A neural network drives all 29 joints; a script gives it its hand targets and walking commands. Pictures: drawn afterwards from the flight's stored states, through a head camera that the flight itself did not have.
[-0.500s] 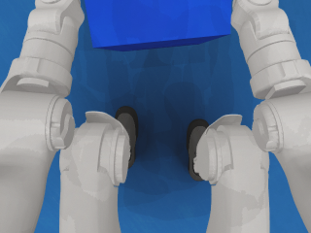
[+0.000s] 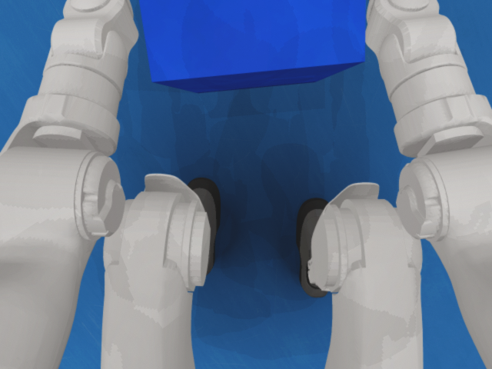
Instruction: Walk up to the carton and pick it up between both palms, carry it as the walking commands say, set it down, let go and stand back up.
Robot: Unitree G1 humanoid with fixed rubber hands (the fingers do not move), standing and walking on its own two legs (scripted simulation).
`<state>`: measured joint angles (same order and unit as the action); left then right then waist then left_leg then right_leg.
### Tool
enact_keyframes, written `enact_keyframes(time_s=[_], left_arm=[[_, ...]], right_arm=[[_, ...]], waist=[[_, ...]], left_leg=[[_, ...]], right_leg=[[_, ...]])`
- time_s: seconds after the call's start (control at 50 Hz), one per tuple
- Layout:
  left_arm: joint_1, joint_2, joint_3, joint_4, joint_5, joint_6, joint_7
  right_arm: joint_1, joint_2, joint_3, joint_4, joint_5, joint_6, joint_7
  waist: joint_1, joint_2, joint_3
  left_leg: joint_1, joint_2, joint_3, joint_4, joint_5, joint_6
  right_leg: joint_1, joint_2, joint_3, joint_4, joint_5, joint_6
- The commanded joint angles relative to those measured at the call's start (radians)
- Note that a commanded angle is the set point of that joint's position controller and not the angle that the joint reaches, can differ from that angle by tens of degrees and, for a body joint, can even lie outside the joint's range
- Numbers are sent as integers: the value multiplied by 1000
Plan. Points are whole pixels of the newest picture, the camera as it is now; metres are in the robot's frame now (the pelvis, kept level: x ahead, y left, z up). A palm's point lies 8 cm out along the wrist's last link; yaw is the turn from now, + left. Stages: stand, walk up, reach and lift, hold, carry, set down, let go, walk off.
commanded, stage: reach and lift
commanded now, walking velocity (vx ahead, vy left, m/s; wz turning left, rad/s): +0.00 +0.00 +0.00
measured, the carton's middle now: (250, 1) +0.54 +0.04 -0.23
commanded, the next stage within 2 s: none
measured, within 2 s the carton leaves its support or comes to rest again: leaves its support in 0.24 s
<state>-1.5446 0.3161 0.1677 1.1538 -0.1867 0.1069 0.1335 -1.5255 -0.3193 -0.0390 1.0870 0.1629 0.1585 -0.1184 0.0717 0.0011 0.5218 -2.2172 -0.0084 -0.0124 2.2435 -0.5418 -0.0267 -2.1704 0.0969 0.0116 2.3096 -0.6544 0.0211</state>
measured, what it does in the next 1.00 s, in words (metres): rises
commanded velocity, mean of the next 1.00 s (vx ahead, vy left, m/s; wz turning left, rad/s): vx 0.00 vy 0.00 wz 0.00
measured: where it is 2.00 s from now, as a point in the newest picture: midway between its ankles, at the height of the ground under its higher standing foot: (256, 252)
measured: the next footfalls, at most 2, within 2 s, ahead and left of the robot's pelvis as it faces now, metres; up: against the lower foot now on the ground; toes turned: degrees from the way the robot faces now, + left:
none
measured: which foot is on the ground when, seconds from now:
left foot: down 0.00-1.00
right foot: down 0.00-1.00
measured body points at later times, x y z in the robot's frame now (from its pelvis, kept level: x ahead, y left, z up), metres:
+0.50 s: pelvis -0.01 +0.00 +0.01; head +0.36 +0.01 +0.26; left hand +0.55 +0.20 -0.13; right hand +0.57 -0.11 -0.14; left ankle +0.13 +0.13 -0.32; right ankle +0.10 -0.11 -0.32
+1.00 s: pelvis -0.01 +0.01 +0.05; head +0.36 +0.03 +0.30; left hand +0.54 +0.20 -0.08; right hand +0.57 -0.10 -0.09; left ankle +0.13 +0.13 -0.32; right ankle +0.10 -0.11 -0.32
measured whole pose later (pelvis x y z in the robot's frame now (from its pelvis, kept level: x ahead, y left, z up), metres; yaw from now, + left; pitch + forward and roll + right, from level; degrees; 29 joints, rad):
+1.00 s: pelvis -0.01 +0.01 +0.05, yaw -1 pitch +29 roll -2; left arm -1.39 0.16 0.34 0.57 -0.02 0.40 0.19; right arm -1.40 -0.27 -0.19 0.68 0.04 0.38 -0.10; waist 0.09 0.00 0.53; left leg -2.07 -0.09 -0.08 2.08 -0.52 -0.06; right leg -2.01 0.13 0.02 2.11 -0.61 0.06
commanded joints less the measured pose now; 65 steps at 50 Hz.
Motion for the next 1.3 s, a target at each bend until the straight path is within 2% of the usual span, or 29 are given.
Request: enact_keyframes(time_s=[0.0, 0.04, 0.12, 0.2, 0.24, 0.26, 0.28, 0.34, 0.36, 0.42, 0.46, 0.48, 0.5, 0.52, 0.54, 0.56, 0.62, 0.64, 0.66, 0.72, 0.8, 0.9, 0.92, 0.98, 1.08, 1.12, 1.24, 1.26, 1.28], left_arm=[[-483, -980, -218, -221, -42, 35, -300], [-475, -985, -219, -224, -29, 44, -306], [-510, -1023, -254, -335, -69, 48, -311], [-526, -1001, -281, -427, -67, 67, -294], [-522, -1022, -299, -461, -109, 75, -286], [-516, -1030, -269, -493, -87, 82, -286], [-463, -1032, -284, -452, -89, 92, -290], [-449, -1058, -218, -337, 3, 126, -309], [-512, -1057, -245, -378, -15, 123, -315], [-553, -1066, -299, -552, -20, 150, -297], [-579, -1062, -273, -453, -15, 166, -301], [-624, -1054, -282, -525, -18, 160, -301], [-618, -1027, -286, -586, -17, 175, -297], [-594, -1032, -251, -463, 3, 186, -303], [-652, -1063, -306, -610, -37, 187, -297], [-647, -1032, -298, -545, 2, 192, -299], [-611, -1146, -309, -509, 1, 228, -307], [-620, -1125, -278, -474, 51, 226, -312], [-581, -1175, -286, -449, 37, 238, -317], [-509, -1164, -239, -409, 136, 249, -321], [-615, -1209, -373, -608, 17, 254, -305], [-595, -1173, -428, -715, 5, 250, -282], [-573, -1210, -448, -754, -37, 264, -275], [-526, -1162, -408, -666, -3, 283, -264], [-475, -1228, -377, -565, 22, 297, -285], [-524, -1196, -366, -641, 15, 286, -294], [-570, -1217, -335, -628, 53, 306, -297], [-609, -1242, -400, -774, 18, 298, -290], [-627, -1177, -367, -716, 40, 300, -283]], right_arm=[[-644, 938, 219, -311, 45, -38, 254], [-647, 1004, 227, -305, 69, -23, 264], [-621, 962, 218, -348, 56, -21, 255], [-725, 1038, 289, -556, 117, -19, 233], [-732, 1029, 302, -582, 107, -12, 220], [-743, 1062, 310, -577, 124, 3, 217], [-726, 1057, 316, -608, 113, 5, 209], [-729, 1086, 266, -453, 59, 23, 214], [-756, 1057, 261, -517, 39, 27, 212], [-868, 1060, 303, -712, 103, 35, 198], [-831, 1038, 270, -558, 90, 58, 202], [-839, 1061, 266, -566, 69, 62, 201], [-889, 1069, 304, -662, 107, 70, 199], [-867, 1040, 280, -561, 67, 86, 198], [-910, 1056, 299, -685, 81, 82, 194], [-801, 1103, 266, -553, 60, 106, 199], [-877, 1044, 232, -626, 41, 98, 207], [-768, 1106, 182, -421, 13, 119, 230], [-779, 1069, 173, -468, 6, 120, 245], [-750, 1146, 160, -425, -11, 135, 277], [-790, 1091, 207, -586, 33, 137, 277], [-743, 1150, 276, -646, 46, 145, 262], [-831, 1073, 317, -826, 54, 136, 252], [-781, 1065, 311, -661, 56, 163, 244], [-798, 1078, 294, -683, 7, 171, 250], [-741, 1176, 306, -647, -3, 195, 243], [-755, 1213, 241, -580, 0, 206, 275], [-731, 1204, 270, -660, 18, 209, 270], [-752, 1220, 254, -607, 17, 214, 270]], waist=[[34, -132, -1400], [78, -118, -1406], [15, -87, -1534], [111, -72, -1818], [60, -138, -1927], [107, -137, -1985], [73, -158, -1956], [115, -143, -1729], [71, -135, -1800], [104, -84, -2137], [115, -46, -1978], [92, -90, -2036], [134, -70, -2104], [100, -112, -2010], [73, -117, -2193], [102, -102, -2080], [30, -53, -2084], [56, -23, -1865], [5, -22, -1888], [86, 16, -1871], [-5, 22, -2245], [42, 28, -2346], [-4, -23, -2536], [56, 14, -2312], [6, -85, -2209], [33, -132, -2304], [64, -38, -2256], [37, -2, -2399], [84, -36, -2375]], left_leg=[[686, -86, 68, -108, 426, 32], [658, -90, 77, -121, 409, 35], [732, -85, 68, -117, 486, 25], [832, -105, 100, -124, 566, 19], [870, -109, 88, -128, 574, 21], [858, -110, 99, -113, 607, 25], [843, -105, 104, -129, 575, 21], [682, -91, 112, -177, 399, 21], [716, -88, 116, -166, 408, 17], [897, -99, 123, -168, 499, 18], [795, -96, 127, -192, 410, 11], [835, -104, 123, -212, 398, 12], [871, -111, 137, -217, 417, 18], [832, -98, 132, -201, 374, 19], [881, -111, 129, -225, 394, 23], [827, -103, 134, -238, 365, 19], [903, -106, 106, -270, 344, 13], [812, -104, 115, -295, 271, 7], [898, -101, 94, -317, 262, 6], [884, -105, 110, -312, 259, 12], [1141, -113, 77, -314, 461, -7], [1169, -117, 92, -299, 591, -7], [1282, -126, 63, -298, 695, -6], [1166, -118, 82, -344, 571, -14], [1021, -113, 89, -370, 453, 0], [1036, -122, 102, -380, 464, 7], [1100, -120, 90, -435, 369, 5], [1169, -128, 99, -436, 448, 0], [1144, -122, 100, -431, 411, 3]], right_leg=[[450, 41, -59, -231, 346, -13], [463, 47, -50, -225, 368, -9], [525, 49, -60, -217, 444, -16], [695, 76, -58, -214, 533, -5], [764, 77, -76, -211, 558, 4], [797, 65, -52, -211, 586, 2], [812, 70, -68, -221, 594, 7], [686, 64, -52, -282, 402, 0], [744, 58, -48, -283, 422, -5], [879, 82, -58, -268, 505, -3], [820, 67, -45, -300, 416, -13], [810, 72, -78, -282, 396, -3], [849, 75, -57, -314, 404, -5], [800, 60, -53, -327, 338, 4], [929, 72, -75, -318, 405, -1], [839, 78, -53, -342, 379, -7], [791, 70, -92, -340, 331, -14], [651, 67, -88, -360, 256, -17], [615, 62, -109, -365, 215, -19], [555, 63, -94, -373, 181, -23], [652, 78, -137, -355, 351, -17], [738, 86, -96, -376, 464, -18], [829, 96, -124, -367, 519, -15], [788, 86, -103, -393, 420, -6], [837, 81, -87, -456, 388, -8], [924, 87, -84, -466, 427, 2], [808, 91, -91, -504, 308, -19], [908, 96, -74, -513, 395, -26], [874, 94, -74, -504, 359, -18]])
